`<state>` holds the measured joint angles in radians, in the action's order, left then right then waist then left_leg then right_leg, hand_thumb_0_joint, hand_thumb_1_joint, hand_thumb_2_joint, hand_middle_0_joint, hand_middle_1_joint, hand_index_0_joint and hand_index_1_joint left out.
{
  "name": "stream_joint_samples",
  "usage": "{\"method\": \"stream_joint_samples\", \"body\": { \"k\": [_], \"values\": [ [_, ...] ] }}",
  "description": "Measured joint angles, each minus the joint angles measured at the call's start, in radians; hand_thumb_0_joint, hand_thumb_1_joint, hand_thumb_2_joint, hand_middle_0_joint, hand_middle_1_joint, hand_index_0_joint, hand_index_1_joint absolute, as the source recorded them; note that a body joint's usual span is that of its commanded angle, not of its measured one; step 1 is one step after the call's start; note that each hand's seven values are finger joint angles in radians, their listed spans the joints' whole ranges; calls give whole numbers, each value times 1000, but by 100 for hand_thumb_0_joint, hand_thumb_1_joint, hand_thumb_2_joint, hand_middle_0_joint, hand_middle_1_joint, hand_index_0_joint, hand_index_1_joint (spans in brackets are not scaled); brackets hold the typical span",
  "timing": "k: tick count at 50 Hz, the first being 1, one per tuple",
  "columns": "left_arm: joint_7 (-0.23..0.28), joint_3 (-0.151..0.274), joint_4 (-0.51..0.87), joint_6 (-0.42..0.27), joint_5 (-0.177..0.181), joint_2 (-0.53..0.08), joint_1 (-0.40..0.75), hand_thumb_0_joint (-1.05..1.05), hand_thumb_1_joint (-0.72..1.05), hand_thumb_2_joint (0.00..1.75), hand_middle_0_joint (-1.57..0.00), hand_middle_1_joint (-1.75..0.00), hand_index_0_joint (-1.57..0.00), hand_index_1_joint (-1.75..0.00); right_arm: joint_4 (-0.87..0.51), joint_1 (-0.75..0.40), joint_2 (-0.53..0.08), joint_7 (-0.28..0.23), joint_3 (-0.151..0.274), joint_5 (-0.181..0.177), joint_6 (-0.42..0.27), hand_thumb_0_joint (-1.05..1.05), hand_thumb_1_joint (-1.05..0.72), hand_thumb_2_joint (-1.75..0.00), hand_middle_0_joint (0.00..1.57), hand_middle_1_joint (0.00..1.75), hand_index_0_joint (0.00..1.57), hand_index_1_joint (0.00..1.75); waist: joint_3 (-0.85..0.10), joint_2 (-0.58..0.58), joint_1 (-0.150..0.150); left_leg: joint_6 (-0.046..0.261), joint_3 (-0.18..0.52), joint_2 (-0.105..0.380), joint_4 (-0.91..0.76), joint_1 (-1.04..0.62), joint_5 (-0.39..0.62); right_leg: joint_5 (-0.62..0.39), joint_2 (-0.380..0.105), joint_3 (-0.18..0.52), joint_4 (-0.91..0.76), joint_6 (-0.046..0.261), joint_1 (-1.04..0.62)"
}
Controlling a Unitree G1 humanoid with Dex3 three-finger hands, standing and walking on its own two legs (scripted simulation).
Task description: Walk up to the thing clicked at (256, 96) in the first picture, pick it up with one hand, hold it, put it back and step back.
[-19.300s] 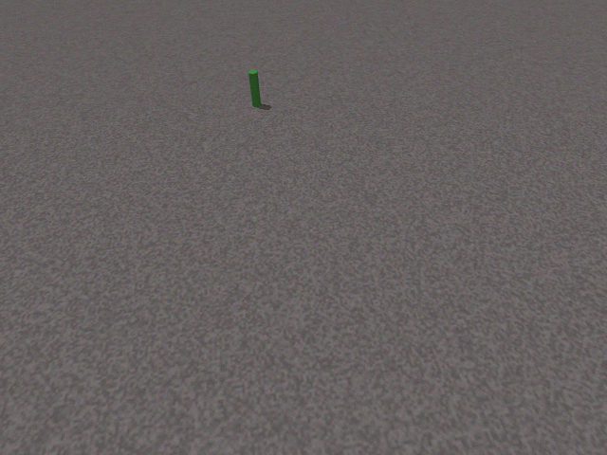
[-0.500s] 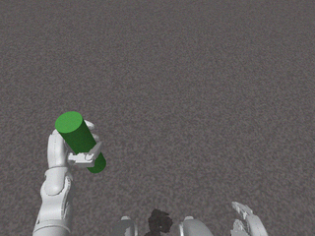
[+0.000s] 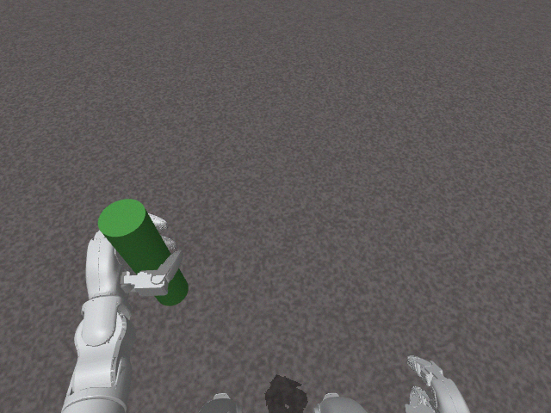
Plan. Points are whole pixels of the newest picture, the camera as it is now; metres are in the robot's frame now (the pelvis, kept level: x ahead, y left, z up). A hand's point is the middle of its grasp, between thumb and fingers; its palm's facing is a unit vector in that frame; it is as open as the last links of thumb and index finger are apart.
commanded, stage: hold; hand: left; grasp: from the side
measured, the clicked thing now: (151, 260) +0.34 +0.18 +0.03
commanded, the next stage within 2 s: none
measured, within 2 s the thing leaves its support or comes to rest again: neither
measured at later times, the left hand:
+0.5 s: hand (153, 245) +0.34 +0.17 +0.06, palm faces +0.13 -0.99 -0.02, open 7.6 cm
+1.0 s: hand (150, 250) +0.33 +0.17 +0.06, palm faces +0.13 -0.99 -0.02, open 7.6 cm
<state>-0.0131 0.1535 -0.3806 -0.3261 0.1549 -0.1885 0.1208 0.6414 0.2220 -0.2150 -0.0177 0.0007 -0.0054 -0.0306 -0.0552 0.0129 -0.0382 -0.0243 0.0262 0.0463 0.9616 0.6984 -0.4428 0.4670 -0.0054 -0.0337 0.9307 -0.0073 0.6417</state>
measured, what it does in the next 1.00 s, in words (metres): stands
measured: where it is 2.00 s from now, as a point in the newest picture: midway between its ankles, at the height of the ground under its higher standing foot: outside the picture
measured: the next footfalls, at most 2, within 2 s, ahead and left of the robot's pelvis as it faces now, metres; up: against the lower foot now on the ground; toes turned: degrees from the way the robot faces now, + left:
none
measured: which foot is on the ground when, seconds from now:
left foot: down 0.00-1.00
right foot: down 0.00-1.00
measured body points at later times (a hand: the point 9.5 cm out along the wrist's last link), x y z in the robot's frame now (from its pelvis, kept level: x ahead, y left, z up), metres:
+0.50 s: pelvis +0.01 +0.00 +0.01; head +0.06 +0.00 +0.46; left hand +0.33 +0.22 +0.06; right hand +0.14 -0.25 -0.10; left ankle +0.02 +0.13 -0.68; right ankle +0.00 -0.13 -0.68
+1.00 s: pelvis +0.01 +0.00 +0.02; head +0.05 +0.00 +0.46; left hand +0.32 +0.22 +0.07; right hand +0.14 -0.25 -0.09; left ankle +0.02 +0.13 -0.68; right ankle +0.00 -0.13 -0.68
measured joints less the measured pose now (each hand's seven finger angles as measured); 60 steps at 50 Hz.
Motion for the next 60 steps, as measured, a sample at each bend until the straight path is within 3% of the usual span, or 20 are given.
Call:
{"method": "stream_joint_samples", "body": {
  "k": [38,52,60],
  "values": [
    [1,-21,35,17,4,24,-42,0,-12,113,-85,-112,-86,-113,-2,0,-4,10,8,-2,17,1,-92,-90,20,29,20,30,23,5,10,-1,-6,-2,-105,-128,29,-29,-1,3,-103,0,-125],
    [-11,-4,-13,-1,2,7,-15,0,-13,113,-85,-112,-87,-113,4,-7,-4,12,9,-2,16,1,-92,-90,20,29,20,30,28,0,7,-3,-3,-3,-112,-132,40,-36,-2,0,-105,3,-129],
    [-10,-18,16,-11,9,24,-44,0,-13,113,-85,-112,-87,-113,8,1,-7,9,7,-4,12,1,-92,-90,20,29,20,30,32,1,9,-2,-6,-5,-127,-148,46,-42,-3,3,-118,1,-143]
  ]
}}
